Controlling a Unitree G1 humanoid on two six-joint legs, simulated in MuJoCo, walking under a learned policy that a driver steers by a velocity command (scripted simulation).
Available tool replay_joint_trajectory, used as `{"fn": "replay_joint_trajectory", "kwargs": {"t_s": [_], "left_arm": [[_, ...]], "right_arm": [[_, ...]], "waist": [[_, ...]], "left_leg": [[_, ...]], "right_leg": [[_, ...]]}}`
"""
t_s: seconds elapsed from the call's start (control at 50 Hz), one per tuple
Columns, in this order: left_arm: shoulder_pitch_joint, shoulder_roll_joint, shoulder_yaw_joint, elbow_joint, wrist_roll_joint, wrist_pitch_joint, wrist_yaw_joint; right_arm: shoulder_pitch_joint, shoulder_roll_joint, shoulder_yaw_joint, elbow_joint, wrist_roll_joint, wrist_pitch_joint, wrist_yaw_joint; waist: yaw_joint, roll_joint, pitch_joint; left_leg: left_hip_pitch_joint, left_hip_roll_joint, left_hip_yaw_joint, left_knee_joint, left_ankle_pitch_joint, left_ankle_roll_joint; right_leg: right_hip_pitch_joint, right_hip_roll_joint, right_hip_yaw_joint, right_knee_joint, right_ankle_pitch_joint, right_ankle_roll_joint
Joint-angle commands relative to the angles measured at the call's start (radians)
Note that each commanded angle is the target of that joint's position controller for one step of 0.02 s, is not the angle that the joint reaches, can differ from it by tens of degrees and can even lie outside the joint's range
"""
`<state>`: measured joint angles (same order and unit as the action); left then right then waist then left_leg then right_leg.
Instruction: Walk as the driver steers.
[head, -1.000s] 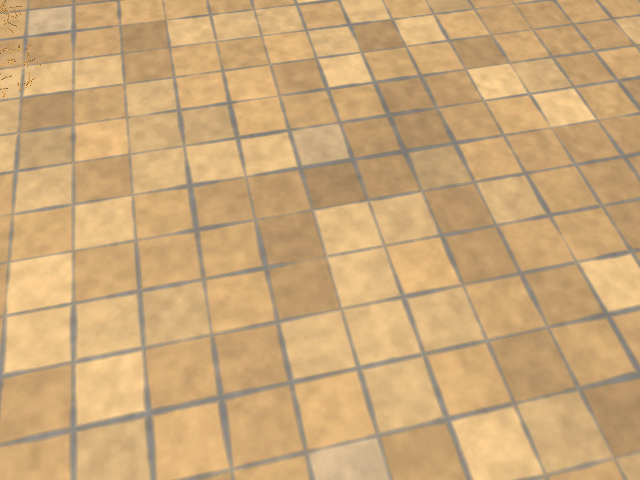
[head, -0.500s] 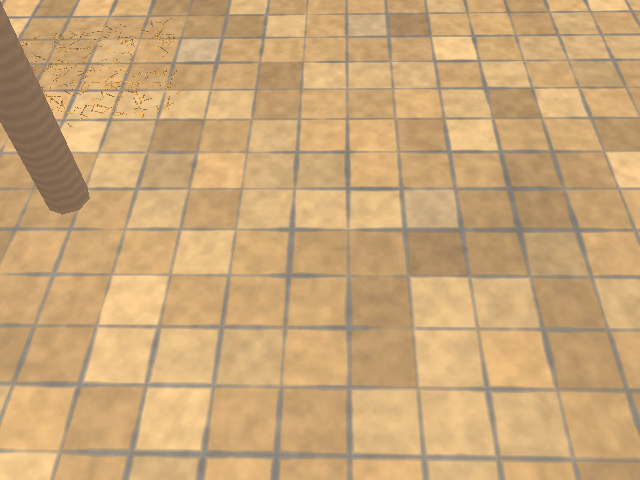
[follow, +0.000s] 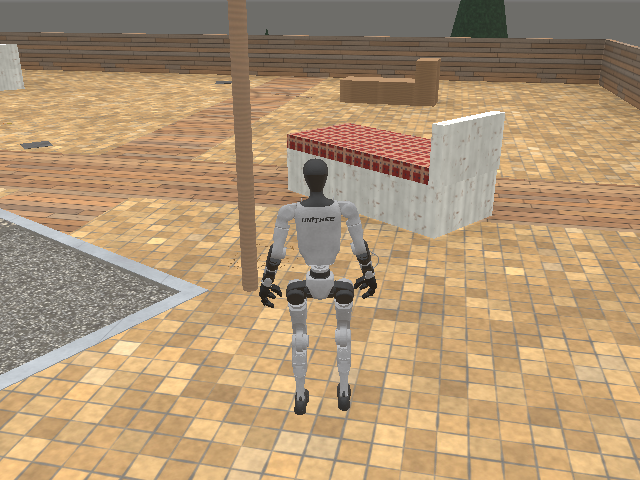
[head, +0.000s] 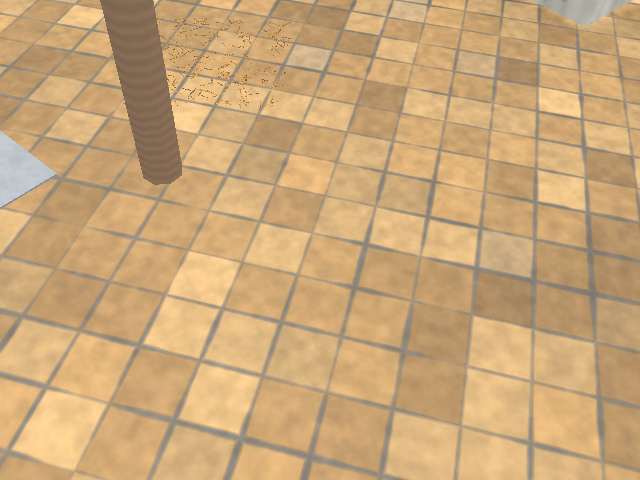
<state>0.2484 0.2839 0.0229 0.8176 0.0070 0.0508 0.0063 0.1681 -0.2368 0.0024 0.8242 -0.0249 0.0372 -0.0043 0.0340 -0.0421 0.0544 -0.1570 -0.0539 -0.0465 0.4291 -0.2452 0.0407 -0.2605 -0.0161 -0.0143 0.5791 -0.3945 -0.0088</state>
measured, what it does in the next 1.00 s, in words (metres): shifts its weight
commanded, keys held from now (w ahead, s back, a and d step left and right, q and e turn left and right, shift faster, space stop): no key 0.62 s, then w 0.38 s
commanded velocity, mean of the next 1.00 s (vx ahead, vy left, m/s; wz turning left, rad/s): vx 0.10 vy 0.00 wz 0.03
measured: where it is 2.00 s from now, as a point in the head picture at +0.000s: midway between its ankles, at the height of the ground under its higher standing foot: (337, 441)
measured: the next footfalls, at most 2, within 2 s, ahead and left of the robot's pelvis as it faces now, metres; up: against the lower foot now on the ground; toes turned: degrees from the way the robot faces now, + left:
right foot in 1.32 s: +0.39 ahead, -0.09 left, +0.00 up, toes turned -4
left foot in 1.86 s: +0.70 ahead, +0.07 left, +0.00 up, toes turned +4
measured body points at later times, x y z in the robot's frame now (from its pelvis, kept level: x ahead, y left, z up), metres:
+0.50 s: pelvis -0.01 -0.01 +0.00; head -0.01 +0.00 +0.45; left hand +0.02 +0.25 -0.15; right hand +0.03 -0.27 -0.14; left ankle -0.01 +0.10 -0.74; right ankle -0.01 -0.13 -0.74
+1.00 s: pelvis +0.06 +0.01 +0.00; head +0.06 +0.02 +0.45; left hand +0.06 +0.26 -0.16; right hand +0.04 -0.24 -0.15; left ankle +0.01 +0.09 -0.74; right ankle +0.00 -0.11 -0.70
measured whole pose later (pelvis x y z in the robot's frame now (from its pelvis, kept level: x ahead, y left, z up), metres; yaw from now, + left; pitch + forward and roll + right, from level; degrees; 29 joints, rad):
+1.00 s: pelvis +0.06 +0.01 +0.00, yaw +0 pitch +0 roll +0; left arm 0.32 0.23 0.04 1.06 0.03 -0.02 -0.01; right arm 0.37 -0.20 -0.02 1.08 -0.03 -0.07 -0.01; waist -0.01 -0.03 -0.02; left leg -0.12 -0.06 0.02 0.42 -0.31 0.07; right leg -0.32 0.00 0.00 0.87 -0.42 -0.07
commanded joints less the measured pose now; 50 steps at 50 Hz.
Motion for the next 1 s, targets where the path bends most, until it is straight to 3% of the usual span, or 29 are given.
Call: {"fn": "replay_joint_trajectory", "kwargs": {"t_s": [0.02,0.06,0.1,0.14,0.16,0.2,0.24,0.62,0.64,0.68,0.72,0.76,0.8,0.82,0.84,0.88,0.9,0.92,0.94,0.96,0.98,1.0], "left_arm": [[-0.009,0.095,0.025,-0.04,0.003,-0.007,0.003],[0.023,0.072,0.015,-0.008,0.007,-0.015,0.005],[0.043,0.055,0.006,0.02,0.005,-0.023,0.012],[0.033,0.09,0.007,0.034,0.015,-0.033,0.015],[0.011,0.129,0.017,0.051,0.003,-0.033,0.012],[0.019,0.078,0.006,0.077,0.004,-0.039,0.003],[0.018,0.073,0.003,0.097,0.007,-0.043,0.009],[0.038,0.038,-0.015,0.239,0.004,-0.048,0.022],[0.048,0.035,-0.016,0.246,0.005,-0.047,0.022],[0.053,0.06,-0.003,0.243,0.009,-0.039,0.02],[0.056,0.058,0.002,0.232,0.013,-0.032,0.014],[0.1,0.049,0.006,0.237,0.014,-0.037,0.013],[0.165,0.09,0.026,0.258,0.013,-0.046,0.015],[0.161,0.106,0.036,0.261,0.011,-0.05,0.015],[0.139,0.102,0.039,0.254,0.01,-0.054,0.012],[0.044,0.089,0.042,0.226,0.006,-0.057,0.005],[-0.014,0.073,0.042,0.201,0.005,-0.06,0.003],[-0.079,0.021,0.028,0.16,0.001,-0.072,-0.001],[-0.117,-0.026,0.016,0.114,0.009,-0.087,-0.009],[-0.14,0.046,0.032,0.105,0.035,-0.095,-0.013],[-0.111,0.032,0.032,0.12,0.032,-0.106,-0.022],[-0.08,0.013,0.028,0.138,0.026,-0.115,-0.032]], "right_arm": [[-0.065,-0.141,-0.019,-0.036,0.004,-0.032,-0.02],[-0.039,-0.137,-0.014,-0.009,0.013,-0.038,-0.024],[-0.04,-0.138,-0.014,0.012,0.021,-0.038,-0.025],[-0.016,-0.135,-0.015,0.032,0.018,-0.037,-0.022],[0.014,-0.131,-0.019,0.047,0.02,-0.034,-0.018],[-0.001,-0.133,-0.02,0.08,0.017,-0.03,-0.021],[-0.001,-0.135,-0.023,0.102,0.018,-0.033,-0.02],[0.082,-0.094,-0.007,0.274,0.019,-0.037,-0.029],[0.094,-0.091,-0.006,0.281,0.018,-0.036,-0.029],[0.105,-0.115,-0.018,0.278,0.015,-0.028,-0.029],[0.101,-0.103,-0.022,0.262,0.007,-0.023,-0.022],[0.083,-0.066,-0.018,0.241,0.002,-0.034,-0.017],[0.055,-0.035,-0.013,0.214,-0.004,-0.055,-0.006],[0.046,-0.037,-0.013,0.201,-0.008,-0.065,-0.001],[0.048,-0.047,-0.016,0.193,-0.007,-0.075,0.003],[0.154,-0.024,-0.016,0.22,0.002,-0.09,0.008],[0.261,-0.023,-0.02,0.258,0.006,-0.097,0.004],[0.378,-0.093,-0.038,0.285,0.001,-0.106,-0.009],[0.497,-0.19,-0.068,0.32,0.007,-0.107,-0.009],[0.465,-0.164,-0.065,0.318,-0.001,-0.104,-0.011],[0.394,-0.123,-0.056,0.29,-0.003,-0.111,-0.009],[0.345,-0.101,-0.051,0.27,-0.002,-0.12,-0.009]], "waist": [[-0.004,0.22,-0.012],[-0.006,0.192,-0.058],[0.006,0.154,-0.077],[-0.016,0.127,-0.068],[-0.051,0.055,-0.013],[-0.023,0.03,0.01],[-0.023,0.013,-0.011],[-0.027,0.039,-0.001],[-0.028,0.04,-0.022],[-0.027,0.036,0.001],[-0.024,0.02,0.087],[-0.005,-0.011,0.1],[0.012,-0.102,0.053],[0.006,-0.124,0.053],[-0.009,-0.11,0.058],[-0.083,-0.095,0.084],[-0.131,-0.053,0.097],[-0.18,0.116,0.092],[-0.204,0.327,0.079],[-0.165,0.203,0.131],[-0.116,0.123,0.131],[-0.084,0.104,0.11]], "left_leg": [[-0.022,0.233,-0.2,-0.167,0.288,0.11],[0.04,0.218,-0.168,-0.118,0.433,0.106],[0.028,0.199,-0.153,-0.092,0.389,0.077],[-0.036,0.157,-0.161,-0.108,0.177,0.031],[-0.041,0.116,-0.137,-0.146,0.111,0.023],[0.0,0.114,-0.122,-0.125,0.105,0.023],[0.019,0.117,-0.117,-0.11,0.153,0.025],[-0.024,0.111,-0.099,-0.129,0.107,0.004],[-0.02,0.102,-0.095,-0.134,0.022,0.007],[-0.075,0.066,-0.083,-0.095,-0.264,0.034],[-0.176,0.057,-0.097,-0.066,-0.443,0.061],[-0.244,0.048,-0.086,0.004,-0.388,0.06],[-0.28,0.004,0.019,0.147,-0.198,0.036],[-0.263,0.017,0.059,0.198,-0.141,0.03],[-0.221,0.033,0.062,0.201,-0.148,0.033],[-0.021,0.019,0.078,0.061,-0.161,0.056],[0.143,0.013,0.049,-0.029,-0.146,0.069],[0.278,0.163,-0.205,-0.176,-0.302,0.108],[0.351,0.364,-0.548,-0.334,-0.495,0.183],[0.294,0.411,-0.576,-0.315,-0.415,0.215],[0.262,0.377,-0.493,-0.299,-0.306,0.205],[0.252,0.337,-0.41,-0.303,-0.198,0.186]], "right_leg": [[0.001,-0.005,0.034,0.017,0.006,-0.001],[0.032,0.004,0.024,-0.039,0.037,0.011],[0.122,-0.012,0.027,-0.185,0.203,0.02],[0.2,-0.078,0.086,-0.235,0.335,0.023],[0.129,-0.074,0.09,-0.204,0.325,0.01],[0.081,-0.07,0.091,-0.241,0.275,0.01],[0.089,-0.07,0.094,-0.256,0.285,0.008],[0.097,-0.074,0.107,-0.265,0.231,-0.021],[0.102,-0.064,0.103,-0.27,0.146,-0.024],[0.06,-0.03,0.099,-0.241,-0.138,-0.05],[-0.011,-0.041,0.148,-0.251,-0.331,-0.086],[0.03,-0.09,0.239,-0.281,-0.347,-0.121],[0.127,-0.197,0.396,-0.388,-0.367,-0.176],[0.11,-0.246,0.441,-0.428,-0.37,-0.199],[0.058,-0.251,0.436,-0.439,-0.363,-0.2],[-0.103,-0.185,0.329,-0.381,-0.333,-0.166],[-0.233,-0.121,0.251,-0.286,-0.298,-0.138],[-0.398,-0.021,0.127,-0.054,-0.205,-0.09],[-0.543,0.071,-0.034,0.233,-0.127,-0.062],[-0.588,0.015,0.015,0.383,-0.11,-0.078],[-0.576,-0.018,0.038,0.44,-0.038,-0.085],[-0.548,-0.039,0.041,0.458,0.025,-0.082]]}}
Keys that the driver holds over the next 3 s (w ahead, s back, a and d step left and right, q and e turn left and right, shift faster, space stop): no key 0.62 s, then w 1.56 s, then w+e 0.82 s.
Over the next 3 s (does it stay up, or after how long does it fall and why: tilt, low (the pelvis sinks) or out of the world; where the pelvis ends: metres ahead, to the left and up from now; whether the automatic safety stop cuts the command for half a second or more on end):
stays up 1.17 -0.07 -0.02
